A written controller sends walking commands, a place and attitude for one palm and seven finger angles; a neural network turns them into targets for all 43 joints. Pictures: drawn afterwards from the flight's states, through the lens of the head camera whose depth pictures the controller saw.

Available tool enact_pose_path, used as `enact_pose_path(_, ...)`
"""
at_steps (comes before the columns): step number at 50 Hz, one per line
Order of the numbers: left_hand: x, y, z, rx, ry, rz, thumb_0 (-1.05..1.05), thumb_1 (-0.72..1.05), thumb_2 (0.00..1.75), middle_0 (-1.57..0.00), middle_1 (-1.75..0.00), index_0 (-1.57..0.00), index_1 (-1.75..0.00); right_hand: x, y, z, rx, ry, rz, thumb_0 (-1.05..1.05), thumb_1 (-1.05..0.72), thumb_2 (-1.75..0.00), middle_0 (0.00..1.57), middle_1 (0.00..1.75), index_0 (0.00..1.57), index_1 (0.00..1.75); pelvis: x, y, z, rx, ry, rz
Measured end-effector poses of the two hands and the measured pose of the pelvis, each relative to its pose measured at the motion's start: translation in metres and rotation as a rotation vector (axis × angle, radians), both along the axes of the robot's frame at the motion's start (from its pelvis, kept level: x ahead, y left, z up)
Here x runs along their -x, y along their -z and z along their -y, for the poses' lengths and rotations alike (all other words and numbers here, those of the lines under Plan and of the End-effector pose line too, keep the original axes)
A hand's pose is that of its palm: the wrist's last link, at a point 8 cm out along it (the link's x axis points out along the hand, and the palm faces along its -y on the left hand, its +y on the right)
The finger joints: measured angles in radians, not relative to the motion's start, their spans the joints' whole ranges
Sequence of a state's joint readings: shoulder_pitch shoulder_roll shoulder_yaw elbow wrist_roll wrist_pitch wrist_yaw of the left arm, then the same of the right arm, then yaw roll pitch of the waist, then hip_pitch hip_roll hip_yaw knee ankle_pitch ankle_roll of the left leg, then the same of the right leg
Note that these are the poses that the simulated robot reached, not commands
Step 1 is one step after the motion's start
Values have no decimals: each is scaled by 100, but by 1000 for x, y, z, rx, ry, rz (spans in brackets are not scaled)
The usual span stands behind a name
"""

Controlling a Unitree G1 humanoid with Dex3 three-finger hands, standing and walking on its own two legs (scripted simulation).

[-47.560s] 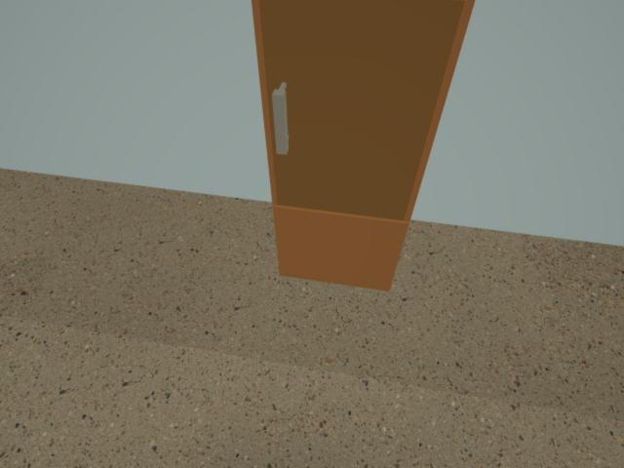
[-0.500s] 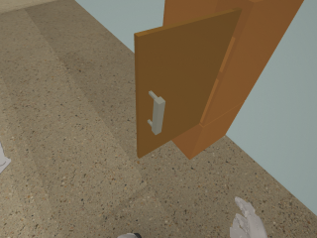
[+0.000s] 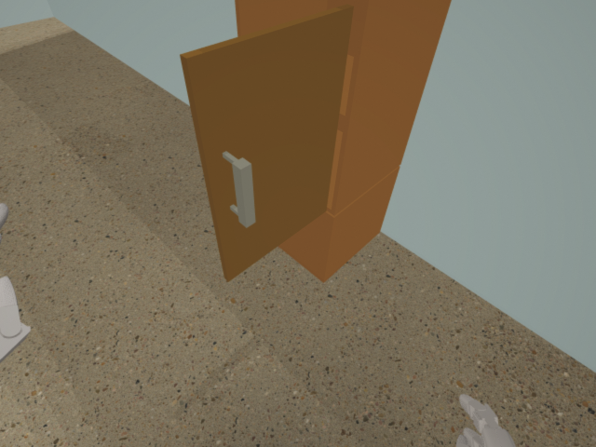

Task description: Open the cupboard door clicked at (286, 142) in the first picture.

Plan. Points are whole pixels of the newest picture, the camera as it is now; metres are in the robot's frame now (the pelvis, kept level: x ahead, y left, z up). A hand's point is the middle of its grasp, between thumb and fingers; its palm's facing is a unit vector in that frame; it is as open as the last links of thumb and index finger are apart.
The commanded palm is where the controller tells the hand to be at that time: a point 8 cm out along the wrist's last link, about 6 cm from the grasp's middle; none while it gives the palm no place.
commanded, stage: stop stepping back and stand still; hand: left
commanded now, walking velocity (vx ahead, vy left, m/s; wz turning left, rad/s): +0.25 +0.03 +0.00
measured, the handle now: (237, 189) +0.60 +0.14 -0.02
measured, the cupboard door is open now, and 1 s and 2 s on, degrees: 89 89 89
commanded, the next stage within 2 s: let the arm hang, fingers relaxed in 0.82 s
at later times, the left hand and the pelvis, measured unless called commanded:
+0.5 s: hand out of the picture +0.17 +0.29 +0.15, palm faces +0.44 -0.77 -0.47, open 7.4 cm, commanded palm +0.12 +0.33 +0.18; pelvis -0.02 +0.03 +0.00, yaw +0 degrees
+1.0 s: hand (16, 387) +0.17 +0.31 +0.07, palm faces +0.27 -0.82 -0.51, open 7.4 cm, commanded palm none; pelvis -0.04 +0.04 +0.00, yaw +2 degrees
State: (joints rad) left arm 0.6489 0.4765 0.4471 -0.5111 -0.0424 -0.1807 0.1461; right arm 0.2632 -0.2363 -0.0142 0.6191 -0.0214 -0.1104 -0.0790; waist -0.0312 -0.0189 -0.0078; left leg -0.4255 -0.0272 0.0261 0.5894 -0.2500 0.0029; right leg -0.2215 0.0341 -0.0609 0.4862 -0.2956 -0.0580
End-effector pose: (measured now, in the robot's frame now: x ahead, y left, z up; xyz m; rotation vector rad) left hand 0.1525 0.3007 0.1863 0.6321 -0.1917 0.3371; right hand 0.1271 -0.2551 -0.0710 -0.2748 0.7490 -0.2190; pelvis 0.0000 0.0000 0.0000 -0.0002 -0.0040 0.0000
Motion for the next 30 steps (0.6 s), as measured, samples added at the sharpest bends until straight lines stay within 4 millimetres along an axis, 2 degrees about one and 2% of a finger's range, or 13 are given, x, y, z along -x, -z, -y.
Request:
enact_pose_path(3,15,3,-2,39,-52,41,1,89,90,-22,-30,-21,-31,19,8,3,0,4,-60,1,-90,-89,20,30,20,30,6,-2,1,-18,17,-4)
enact_pose_path(8,16,16,-9,131,-105,104,1,89,90,-22,-30,-21,-31,33,16,-3,12,-4,-75,1,-90,-89,20,30,20,30,11,2,-5,-8,-17,-10)
enact_pose_path(12,15,18,-13,122,-75,98,1,89,90,-21,-30,-21,-31,30,16,-18,-9,2,-35,1,-90,-89,20,30,20,30,18,5,-13,-10,-13,9)
enact_pose_path(20,20,4,-21,33,-45,87,1,89,90,-22,-30,-21,-31,11,13,-54,-98,-57,50,1,-90,-89,20,30,20,30,24,5,-19,-3,2,13)
enact_pose_path(30,21,21,-33,102,-73,19,1,89,90,-21,-30,-21,-31,1,9,-63,-77,-78,22,1,-90,-89,20,30,20,30,24,1,-32,3,-1,3)
